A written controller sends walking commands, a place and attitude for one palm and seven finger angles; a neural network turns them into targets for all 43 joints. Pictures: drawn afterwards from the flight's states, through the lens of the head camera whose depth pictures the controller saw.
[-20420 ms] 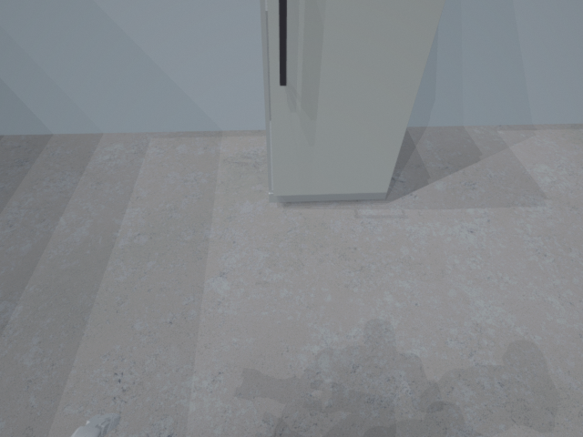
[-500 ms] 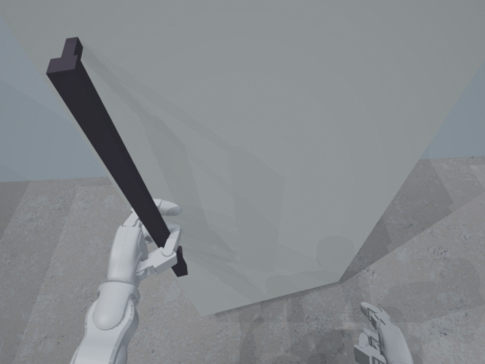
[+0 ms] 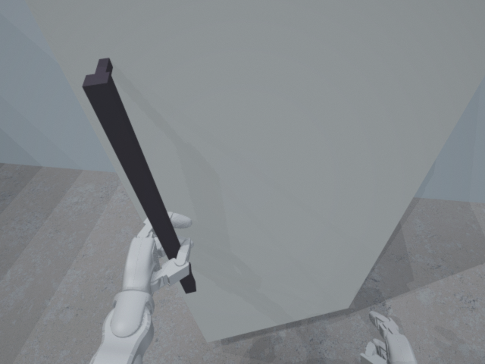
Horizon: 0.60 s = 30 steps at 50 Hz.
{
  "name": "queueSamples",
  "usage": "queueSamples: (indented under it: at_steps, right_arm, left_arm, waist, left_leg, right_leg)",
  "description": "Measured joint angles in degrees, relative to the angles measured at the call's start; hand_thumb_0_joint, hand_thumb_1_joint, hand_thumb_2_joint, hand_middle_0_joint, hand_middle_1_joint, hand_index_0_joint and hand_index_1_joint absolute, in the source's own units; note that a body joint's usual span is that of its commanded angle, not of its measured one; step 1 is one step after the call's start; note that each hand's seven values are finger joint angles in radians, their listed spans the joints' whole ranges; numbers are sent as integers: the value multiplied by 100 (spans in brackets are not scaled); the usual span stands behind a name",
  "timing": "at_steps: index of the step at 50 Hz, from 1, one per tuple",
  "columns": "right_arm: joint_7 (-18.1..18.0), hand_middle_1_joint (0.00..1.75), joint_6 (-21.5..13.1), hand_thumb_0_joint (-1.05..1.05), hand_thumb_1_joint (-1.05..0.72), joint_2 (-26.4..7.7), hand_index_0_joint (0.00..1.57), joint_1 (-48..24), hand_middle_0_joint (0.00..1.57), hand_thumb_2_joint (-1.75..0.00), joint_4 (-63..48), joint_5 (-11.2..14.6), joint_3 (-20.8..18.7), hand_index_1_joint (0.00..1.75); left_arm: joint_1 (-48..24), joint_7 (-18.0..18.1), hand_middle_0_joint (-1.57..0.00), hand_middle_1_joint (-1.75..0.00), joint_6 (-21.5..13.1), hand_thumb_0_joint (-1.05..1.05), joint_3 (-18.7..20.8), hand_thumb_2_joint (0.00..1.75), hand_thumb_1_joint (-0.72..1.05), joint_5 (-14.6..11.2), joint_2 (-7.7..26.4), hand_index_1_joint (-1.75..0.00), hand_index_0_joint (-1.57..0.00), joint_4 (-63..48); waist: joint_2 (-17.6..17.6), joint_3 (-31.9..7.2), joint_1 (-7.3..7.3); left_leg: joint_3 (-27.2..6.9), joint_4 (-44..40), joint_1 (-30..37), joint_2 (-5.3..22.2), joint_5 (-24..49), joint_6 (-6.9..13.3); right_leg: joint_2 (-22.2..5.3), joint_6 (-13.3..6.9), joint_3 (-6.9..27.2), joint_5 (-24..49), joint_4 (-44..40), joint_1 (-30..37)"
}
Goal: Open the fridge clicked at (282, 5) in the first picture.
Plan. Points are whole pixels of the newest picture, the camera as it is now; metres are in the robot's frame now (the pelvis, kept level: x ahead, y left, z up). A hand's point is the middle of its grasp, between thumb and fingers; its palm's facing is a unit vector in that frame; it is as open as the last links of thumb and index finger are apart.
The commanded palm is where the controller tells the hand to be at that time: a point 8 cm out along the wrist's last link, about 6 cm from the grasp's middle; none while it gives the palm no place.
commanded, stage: walk backward, drawing the door open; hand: left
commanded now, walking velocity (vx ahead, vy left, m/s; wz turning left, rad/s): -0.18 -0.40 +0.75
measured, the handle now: (161, 213) +0.31 +0.13 +0.13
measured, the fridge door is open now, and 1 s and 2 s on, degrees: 21 59 85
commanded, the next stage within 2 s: stop walking and hold the door back in 1.38 s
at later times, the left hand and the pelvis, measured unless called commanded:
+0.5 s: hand (231, 360) +0.13 +0.02 +0.06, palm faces +0.39 -0.90 -0.20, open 6.1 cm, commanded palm +0.08 +0.05 +0.06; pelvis -0.07 -0.18 +0.00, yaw +22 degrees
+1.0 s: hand out of the picture +0.03 -0.11 +0.06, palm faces +0.81 -0.49 -0.31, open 6.2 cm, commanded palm -0.02 -0.12 +0.06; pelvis -0.03 -0.43 -0.01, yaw +45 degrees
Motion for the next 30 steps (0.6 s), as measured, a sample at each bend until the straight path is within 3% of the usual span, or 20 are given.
queueSamples:
  at_steps: [1, 2, 3, 4, 5, 7, 9, 14, 16, 18, 20, 22, 24, 27, 29, 30]
  right_arm:
    - [-3, 30, -63, 2, -91, -1, 20, 37, 20, -90, 5, -7, 0, 30]
    - [0, 30, -147, 2, -91, -32, 20, 69, 20, -90, -44, -13, 15, 30]
    - [5, 30, -223, 2, -91, 34, 20, 44, 20, -90, -37, -65, -1, 30]
    - [22, 30, -256, 2, -91, 122, 20, 32, 20, -90, -22, -131, -11, 30]
    - [51, 30, -232, 2, -91, 186, 20, 57, 20, -90, -22, -175, -4, 30]
    - [122, 30, -211, 2, -91, 305, 20, 126, 20, -90, 34, -208, 31, 30]
    - [191, 30, -285, 2, -90, 374, 20, 190, 20, -90, 102, -197, 73, 30]
    - [241, 30, -528, 2, -90, 570, 20, 252, 21, -90, 222, -111, 120, 30]
    - [224, 30, -618, 2, -90, 636, 20, 221, 21, -90, 245, -93, 112, 30]
    - [215, 30, -682, 2, -90, 577, 20, 65, 21, -90, 306, -44, 55, 30]
    - [185, 30, -675, 2, -90, 445, 20, -76, 21, -90, 501, 23, -42, 30]
    - [105, 30, -685, 2, -90, 338, 20, -96, 21, -90, 704, 28, -122, 30]
    - [1, 30, -716, 2, -90, 253, 20, -75, 21, -90, 749, -36, -175, 30]
    - [-113, 30, -779, 2, -90, 178, 20, -27, 20, -90, 611, -94, -194, 30]
    - [-170, 30, -850, 2, -90, 127, 20, -12, 20, -90, 454, -130, -191, 30]
    - [-187, 30, -892, 2, -90, 89, 20, -16, 20, -90, 341, -148, -185, 30]
  left_arm:
    - [22, 4, -40, -137, 7, 1, -53, 80, 68, 10, -6, -139, -35, -104]
    - [73, 16, -41, -137, -11, 1, -92, 80, 67, 10, -17, -139, -35, -250]
    - [62, 28, -41, -138, -76, 1, -98, 80, 67, 19, 52, -139, -35, -323]
    - [4, 44, -42, -138, -117, 1, -108, 79, 67, 60, 130, -140, -35, -318]
    - [-59, 55, -42, -138, -121, 0, -137, 78, 66, 124, 180, -140, -35, -271]
    - [-108, -9, -41, -136, 17, 0, -193, 77, 66, 186, 235, -140, -35, -284]
    - [-120, -73, -39, -133, 76, 0, -257, 76, 67, 238, 245, -140, -35, -339]
    - [-32, -152, -39, -134, 22, 0, -242, 77, 66, 199, 370, -140, -35, -620]
    - [-6, -147, -41, -136, -20, -1, -124, 78, 65, 144, 461, -140, -34, -696]
    - [-71, -114, -42, -137, -72, -1, 22, 79, 65, 92, 419, -140, -33, -642]
    - [-89, -89, -41, -135, 22, -1, 56, 80, 65, 6, 291, -140, -32, -536]
    - [13, -110, -40, -133, 86, 0, 42, 80, 66, 16, 199, -140, -32, -434]
    - [138, -167, -40, -132, 15, 0, 64, 80, 66, 48, 130, -140, -33, -338]
    - [209, -255, -40, -132, -166, 0, 83, 80, 66, 87, 143, -140, -33, -322]
    - [218, -278, -41, -133, -245, 0, 78, 81, 65, 87, 161, -140, -34, -483]
    - [224, -264, -41, -134, -283, 0, 84, 81, 65, 59, 169, -140, -34, -616]
  waist:
    - [3, 16, -10]
    - [67, 31, 6]
    - [-19, 86, -25]
    - [-103, 186, -72]
    - [-89, 275, -151]
    - [37, 348, -265]
    - [185, 376, -188]
    - [178, 315, 75]
    - [150, 235, 72]
    - [335, 313, 40]
    - [493, 369, -68]
    - [369, 234, 39]
    - [244, 140, 90]
    - [82, 110, 7]
    - [1, 133, -7]
    - [-20, 160, 13]
  left_leg:
    - [71, -543, 233, 51, 235, 27]
    - [27, -1285, 543, 122, 583, 101]
    - [-6, -1468, 552, 96, 684, 96]
    - [-74, -1434, 501, 57, 758, 54]
    - [-248, -1452, 475, 66, 855, -1]
    - [-674, -1713, 434, 178, 1146, -120]
    - [-989, -1973, 343, 373, 1410, -207]
    - [-1491, -2245, -7, 577, 1769, -574]
    - [-1731, -2254, -224, 532, 1856, -680]
    - [-1987, -1987, -476, 532, 1529, -602]
    - [-1759, -793, -847, 370, 451, -474]
    - [-1235, 982, -1102, 29, -368, -362]
    - [-688, 1825, -1003, -125, -655, -316]
    - [-99, 1056, -397, -102, -670, -249]
    - [104, -152, 136, -43, -309, -189]
    - [167, -874, 461, 2, 201, -147]
  right_leg:
    - [29, 127, -89, -24, 74, -47]
    - [78, 513, -126, -128, 374, -223]
    - [42, 927, 121, -473, 1084, -549]
    - [47, 1130, 508, -767, 1949, -856]
    - [109, 1200, 807, -968, 2666, -1052]
    - [208, 1238, 1211, -1042, 3442, -1270]
    - [178, 1229, 1486, -889, 3471, -1318]
    - [-114, 1248, 1859, -1121, 1715, -526]
    - [-100, 1251, 1773, -1251, 927, -65]
    - [24, 1082, 1532, -701, 484, 130]
    - [-18, 879, 1227, -637, 623, 135]
    - [-211, 754, 1169, -721, 707, 85]
    - [-339, 672, 1092, -696, 632, 92]
    - [-455, 552, 720, -663, 590, 51]
    - [-467, 454, 457, -740, 786, -127]
    - [-456, 423, 371, -819, 1077, -318]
